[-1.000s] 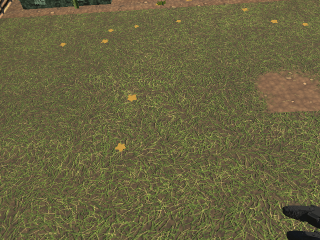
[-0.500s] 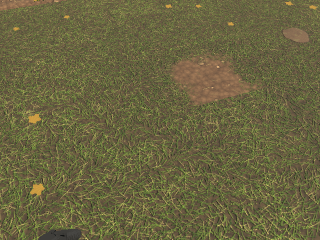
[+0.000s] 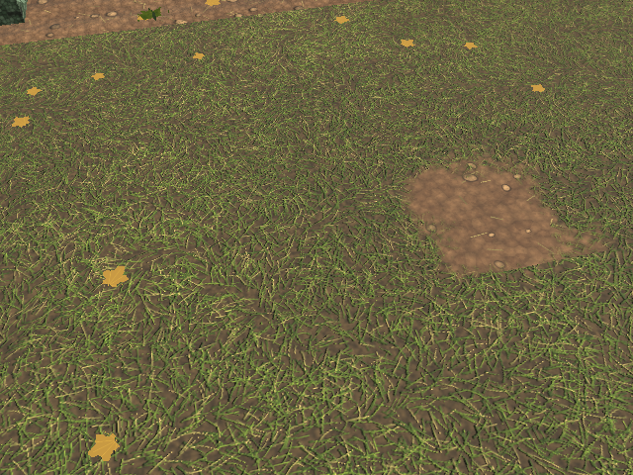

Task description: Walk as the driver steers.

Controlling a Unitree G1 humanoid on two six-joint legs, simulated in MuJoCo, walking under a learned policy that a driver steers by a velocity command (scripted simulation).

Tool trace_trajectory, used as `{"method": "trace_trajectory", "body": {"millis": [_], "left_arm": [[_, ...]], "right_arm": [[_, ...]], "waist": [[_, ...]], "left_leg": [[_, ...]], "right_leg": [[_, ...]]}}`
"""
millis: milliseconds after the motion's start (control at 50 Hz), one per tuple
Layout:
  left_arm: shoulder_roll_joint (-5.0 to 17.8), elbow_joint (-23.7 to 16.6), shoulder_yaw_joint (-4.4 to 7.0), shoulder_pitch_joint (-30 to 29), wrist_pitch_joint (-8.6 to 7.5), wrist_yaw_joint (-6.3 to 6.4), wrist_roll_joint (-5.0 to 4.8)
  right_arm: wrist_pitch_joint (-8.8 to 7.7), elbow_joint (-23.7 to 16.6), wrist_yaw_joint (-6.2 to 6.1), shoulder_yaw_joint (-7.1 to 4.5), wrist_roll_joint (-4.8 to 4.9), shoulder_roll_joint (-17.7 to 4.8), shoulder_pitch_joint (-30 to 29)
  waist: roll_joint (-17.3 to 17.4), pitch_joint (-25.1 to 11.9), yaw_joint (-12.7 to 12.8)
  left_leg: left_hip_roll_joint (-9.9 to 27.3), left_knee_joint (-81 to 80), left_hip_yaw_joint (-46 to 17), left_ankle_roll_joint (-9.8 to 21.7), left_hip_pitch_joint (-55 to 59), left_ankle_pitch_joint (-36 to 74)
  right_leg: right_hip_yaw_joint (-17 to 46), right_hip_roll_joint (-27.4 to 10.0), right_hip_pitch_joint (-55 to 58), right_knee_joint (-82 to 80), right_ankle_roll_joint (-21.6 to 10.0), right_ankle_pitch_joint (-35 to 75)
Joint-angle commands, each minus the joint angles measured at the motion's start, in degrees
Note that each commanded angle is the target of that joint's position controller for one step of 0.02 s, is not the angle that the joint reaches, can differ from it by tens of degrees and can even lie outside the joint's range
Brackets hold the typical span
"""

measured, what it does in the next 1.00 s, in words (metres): goes down: left foot, then right foot 0.17 m lower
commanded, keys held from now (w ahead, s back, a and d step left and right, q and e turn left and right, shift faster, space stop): w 0.52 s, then w+q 0.48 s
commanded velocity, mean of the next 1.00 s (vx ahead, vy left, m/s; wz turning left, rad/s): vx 0.50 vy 0.00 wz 0.16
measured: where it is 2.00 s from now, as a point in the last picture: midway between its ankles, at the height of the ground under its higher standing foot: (281, 318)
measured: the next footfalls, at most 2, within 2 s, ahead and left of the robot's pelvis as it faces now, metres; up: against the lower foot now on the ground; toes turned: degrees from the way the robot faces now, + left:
left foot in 0.06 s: +0.12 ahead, +0.15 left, +0.00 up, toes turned +1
right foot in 0.68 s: +0.52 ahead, -0.15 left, -0.17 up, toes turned +3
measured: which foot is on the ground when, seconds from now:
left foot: up 0.00-0.04, down 0.06-0.68, up 0.70-1.00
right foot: down 0.00-0.12, up 0.14-0.66, down 0.68-1.00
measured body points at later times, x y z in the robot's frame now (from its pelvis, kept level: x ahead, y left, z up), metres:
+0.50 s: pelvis +0.23 +0.03 -0.02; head +0.25 +0.04 +0.42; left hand +0.47 +0.25 -0.10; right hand +0.16 -0.23 -0.15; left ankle +0.08 +0.15 -0.74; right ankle +0.44 -0.15 -0.71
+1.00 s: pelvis +0.54 -0.04 -0.18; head +0.56 -0.04 +0.27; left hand +0.47 +0.21 -0.32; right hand +0.74 -0.26 -0.29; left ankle +0.66 +0.14 -0.85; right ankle +0.48 -0.15 -0.91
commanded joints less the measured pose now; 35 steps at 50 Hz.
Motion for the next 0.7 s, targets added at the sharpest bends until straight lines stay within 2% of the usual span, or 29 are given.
{"method": "trace_trajectory", "body": {"millis": [20,40,60,80,100,120,140,160,180,200,240,260,280,320,340,360,380,420,440,460,480,520,560,600,620,640,660,680,700], "left_arm": [[6.43,-3.8,1.15,-3.73,-1.21,0.13,-0.82],[6.66,-3.73,1.16,-3.61,-0.99,0.18,-0.82],[6.38,-4.26,1.06,-5.17,-0.82,0.04,-0.81],[6.49,-4.5,0.72,-4.93,-0.46,0.02,-1.62],[5.81,-4.38,0.36,-3.18,-0.48,0.25,-1.31],[4.55,-5.04,-0.25,0.52,-0.69,0.48,-1.13],[2.43,-4.31,-0.7,5.3,-2.01,0.36,-0.97],[5.3,-6.22,0.06,0.49,-2.53,0.68,-3.32],[7.7,-8.08,0.63,-5.26,-1.66,1.09,-3.78],[7.1,-8.12,0.47,-6.98,-0.81,1.31,-2.92],[5.3,-8.69,0.34,-6.49,0.55,0.7,-1.66],[4.94,-9.72,0.23,-9.32,0.68,0.5,-1.63],[3.66,-10.38,-0.24,-11.22,0.44,0.23,-1.38],[2.22,-9.99,-0.67,-11.0,0.0,-0.89,-0.08],[2.92,-9.16,-0.5,-11.24,-0.22,-1.39,-0.21],[2.45,-9.54,-0.72,-12.87,-0.34,-1.72,-0.28],[2.83,-10.98,-0.49,-17.63,-0.92,-2.22,-1.02],[3.83,-14.13,-0.28,-27.65,-2.01,-2.94,-1.96],[3.72,-14.96,-0.64,-29.79,-2.81,-3.84,-0.99],[2.16,-14.97,-1.09,-31.12,-3.02,-4.84,-0.52],[1.29,-14.54,-1.21,-30.27,-3.12,-5.53,-0.26],[1.62,-13.57,-0.99,-28.12,-2.5,-6.05,-1.05],[2.73,-13.07,-1.05,-28.76,-1.61,-5.49,-1.87],[3.72,-11.04,-1.0,-27.45,-1.67,-5.0,-1.91],[4.27,-9.29,-0.72,-23.52,-1.94,-4.63,-1.57],[4.77,-6.58,-0.26,-17.01,-2.14,-4.36,-0.99],[5.87,-3.55,0.37,-7.58,-2.17,-3.85,-0.41],[7.72,-0.19,0.81,3.43,-1.77,-3.4,-0.05],[9.56,0.63,-0.06,5.68,-1.86,-3.58,1.38]], "right_arm": [[-0.68,-2.08,0.56,-0.95,-0.06,-4.44,2.45],[-1.02,-2.39,0.87,-1.0,-0.02,-4.65,2.11],[-1.16,-1.52,1.35,-1.43,0.38,-5.21,6.08],[-1.17,-0.52,1.4,-1.49,0.79,-4.4,8.91],[-1.36,1.27,1.37,-2.93,0.9,-7.61,14.73],[-1.2,1.36,1.17,-3.92,1.2,-12.96,19.85],[-1.25,-0.37,1.55,-2.43,1.79,-11.84,19.44],[-1.7,1.59,2.23,-2.61,1.77,-10.92,21.56],[-2.21,0.21,2.78,-1.51,1.65,-7.87,17.41],[-2.31,-1.18,2.95,-0.74,1.95,-5.52,13.02],[-2.08,-2.15,2.24,-0.22,1.77,-4.8,9.25],[-1.69,-1.37,1.46,-0.14,1.71,-4.78,10.02],[-1.37,-0.75,0.87,-0.24,1.0,-5.17,11.51],[-1.24,0.78,-0.16,-1.0,0.55,-6.84,14.38],[-1.29,0.68,-0.5,-1.08,0.36,-7.13,15.93],[-1.31,0.83,-0.57,-0.89,0.7,-6.68,16.57],[-1.49,2.68,-1.28,-0.58,1.21,-4.85,21.63],[-2.17,3.55,-1.71,-0.35,1.08,-4.56,27.51],[-2.22,3.11,-2.27,0.07,1.6,-3.28,26.87],[-1.72,2.14,-2.55,0.06,1.2,-3.63,24.83],[-1.53,1.95,-2.44,-0.08,1.48,-4.44,23.71],[-1.26,1.69,-2.06,-0.2,1.63,-4.73,22.55],[-0.47,1.92,-2.25,-0.43,2.46,-4.37,22.43],[0.85,2.58,-3.01,-0.78,2.6,-4.16,23.9],[1.46,2.66,-3.16,-0.79,2.44,-4.09,24.14],[1.84,2.99,-3.02,-0.91,2.17,-4.39,24.26],[1.92,3.33,-2.59,-1.23,2.26,-4.72,23.22],[1.58,3.66,-2.29,-1.28,2.18,-3.57,23.76],[0.52,5.48,-1.2,-0.3,2.57,1.68,34.02]], "waist": [[-4.83,0.02,-3.75],[-5.39,0.41,-3.97],[-6.47,-1.05,-6.4],[-5.04,-0.49,-8.07],[0.23,-2.81,-10.58],[12.87,-7.22,-10.32],[17.0,-8.82,-6.88],[13.99,-4.84,-8.2],[5.31,-0.28,-6.88],[1.28,1.37,-5.59],[2.73,2.81,-2.79],[2.43,3.38,-3.06],[1.81,2.62,-3.57],[0.92,-0.56,-3.98],[-1.27,-2.35,-4.6],[0.12,-2.14,-5.29],[2.77,-0.66,-7.67],[4.18,3.93,-11.3],[3.3,5.41,-11.01],[1.94,6.46,-11.34],[1.46,6.27,-10.92],[2.78,5.14,-9.62],[3.48,7.18,-9.33],[1.88,7.47,-9.55],[0.45,5.72,-8.11],[0.0,2.14,-5.83],[-1.42,-2.39,-0.6],[-5.68,-6.79,3.71],[-19.22,-14.97,-0.07]], "left_leg": [[-0.9,3.54,2.25,1.69,9.38,-3.34],[-1.06,1.54,2.62,2.42,9.73,-6.85],[-1.68,-0.98,3.64,3.23,15.02,-9.77],[-6.11,-11.24,8.75,3.35,21.95,-16.0],[-4.53,-13.29,5.66,4.96,32.36,-9.99],[8.66,-20.03,-13.92,11.38,41.74,-9.08],[16.44,-24.62,-30.44,17.97,44.44,2.12],[18.76,-30.42,-37.72,22.21,40.34,-4.11],[18.03,-28.39,-31.8,21.07,35.75,-4.35],[15.57,-28.66,-25.11,18.91,30.21,-1.11],[11.01,-32.07,-17.22,15.83,24.05,-4.01],[9.7,-33.3,-14.5,14.46,23.8,-3.83],[9.19,-33.47,-12.42,14.45,24.11,0.46],[8.35,-30.24,-8.0,13.56,26.71,8.62],[7.15,-28.13,-5.7,13.05,28.62,8.47],[6.89,-27.78,-5.25,12.92,28.06,7.77],[8.5,-26.05,-8.23,12.22,35.6,3.12],[9.06,-25.55,-11.34,11.67,43.29,-7.52],[7.7,-25.29,-9.51,10.9,40.56,-10.55],[5.25,-25.82,-6.18,10.12,30.78,-15.48],[4.62,-25.65,-4.69,9.51,22.9,-17.83],[3.58,-22.04,-2.26,8.06,17.02,-19.3],[3.63,-16.49,-3.77,7.03,21.66,-20.11],[4.15,-7.71,-5.61,5.7,30.02,-17.19],[3.22,-0.42,-6.32,5.54,34.41,-13.68],[1.53,8.26,-6.6,5.0,33.96,-9.21],[-1.1,20.99,-5.07,3.7,26.5,-8.92],[-5.72,40.24,-4.86,1.14,9.42,-33.54],[-7.12,56.52,-9.07,0.28,-8.82,-52.64]], "right_leg": [[9.05,-15.55,-7.99,-1.63,-10.26,17.02],[9.89,-16.11,-6.74,0.82,-9.99,17.66],[9.91,-15.94,-7.78,4.79,-9.44,20.04],[8.26,-12.08,-10.45,9.7,-8.29,20.76],[5.72,-8.33,-15.03,21.82,-5.59,23.78],[1.82,-2.79,-26.42,43.63,-1.75,0.7],[6.02,0.31,-36.46,54.01,-1.45,-19.94],[7.58,-0.57,-43.69,59.2,-1.81,-17.61],[6.86,-4.71,-46.07,59.92,-2.29,-13.72],[6.78,-6.99,-42.97,56.56,-1.7,-9.14],[6.36,-10.13,-37.16,47.27,-0.62,-3.97],[5.37,-10.72,-36.68,42.26,-0.71,-1.07],[4.2,-10.69,-36.0,39.42,-0.4,2.17],[3.35,-10.71,-33.53,35.62,-0.61,12.24],[1.66,-9.48,-33.73,34.82,-0.61,17.34],[0.98,-9.19,-33.46,33.74,-0.71,19.58],[4.47,-10.61,-42.05,32.38,-1.13,22.04],[5.04,-10.84,-53.47,23.43,-1.35,21.63],[5.25,-11.17,-50.43,15.82,-1.44,28.92],[1.49,-8.8,-40.35,11.29,-1.48,37.22],[0.45,-7.01,-30.33,10.9,-1.81,42.9],[0.72,-5.76,-20.03,11.18,-2.95,46.0],[3.12,-7.04,-20.61,7.54,-2.59,40.7],[5.44,-9.76,-22.63,1.59,-1.43,39.15],[5.92,-10.97,-21.15,-2.43,-1.18,39.93],[4.9,-10.35,-13.32,-5.24,-0.89,42.31],[2.62,-10.37,2.22,-5.89,-0.66,46.13],[7.38,-15.7,21.82,2.21,-2.9,49.75],[6.97,-20.82,40.3,25.44,-2.5,74.31]]}}
Keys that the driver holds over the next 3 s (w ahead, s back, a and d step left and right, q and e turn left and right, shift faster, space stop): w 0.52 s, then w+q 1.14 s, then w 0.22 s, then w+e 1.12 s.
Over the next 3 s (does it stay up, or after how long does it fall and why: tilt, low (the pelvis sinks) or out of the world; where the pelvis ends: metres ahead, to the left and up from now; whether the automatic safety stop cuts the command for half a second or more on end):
stays up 1.41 0.45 -0.33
